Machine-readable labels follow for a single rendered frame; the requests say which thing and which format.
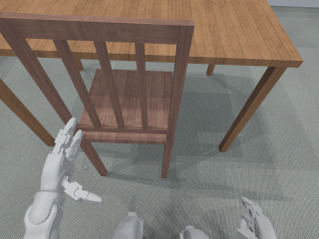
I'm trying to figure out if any table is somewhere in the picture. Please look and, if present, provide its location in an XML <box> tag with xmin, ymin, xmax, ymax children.
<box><xmin>0</xmin><ymin>0</ymin><xmax>303</xmax><ymax>152</ymax></box>

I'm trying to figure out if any chair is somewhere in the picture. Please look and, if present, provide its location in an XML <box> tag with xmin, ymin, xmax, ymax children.
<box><xmin>0</xmin><ymin>12</ymin><xmax>194</xmax><ymax>178</ymax></box>

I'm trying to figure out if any robot thigh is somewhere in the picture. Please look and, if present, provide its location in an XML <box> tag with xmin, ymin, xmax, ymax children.
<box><xmin>177</xmin><ymin>228</ymin><xmax>209</xmax><ymax>239</ymax></box>
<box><xmin>111</xmin><ymin>216</ymin><xmax>145</xmax><ymax>239</ymax></box>

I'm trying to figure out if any left robot hand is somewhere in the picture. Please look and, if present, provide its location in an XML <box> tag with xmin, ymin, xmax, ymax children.
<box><xmin>40</xmin><ymin>117</ymin><xmax>104</xmax><ymax>204</ymax></box>

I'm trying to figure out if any robot left forearm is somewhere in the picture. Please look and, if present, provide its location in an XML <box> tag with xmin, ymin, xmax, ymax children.
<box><xmin>23</xmin><ymin>190</ymin><xmax>65</xmax><ymax>239</ymax></box>

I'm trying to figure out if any robot left thigh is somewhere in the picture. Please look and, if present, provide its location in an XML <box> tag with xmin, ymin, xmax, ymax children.
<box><xmin>111</xmin><ymin>216</ymin><xmax>145</xmax><ymax>239</ymax></box>

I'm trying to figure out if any right robot hand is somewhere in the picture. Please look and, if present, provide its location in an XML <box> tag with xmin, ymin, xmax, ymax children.
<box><xmin>237</xmin><ymin>196</ymin><xmax>277</xmax><ymax>239</ymax></box>

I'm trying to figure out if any robot right thigh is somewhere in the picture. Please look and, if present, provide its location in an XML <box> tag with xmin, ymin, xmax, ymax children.
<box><xmin>177</xmin><ymin>228</ymin><xmax>209</xmax><ymax>239</ymax></box>

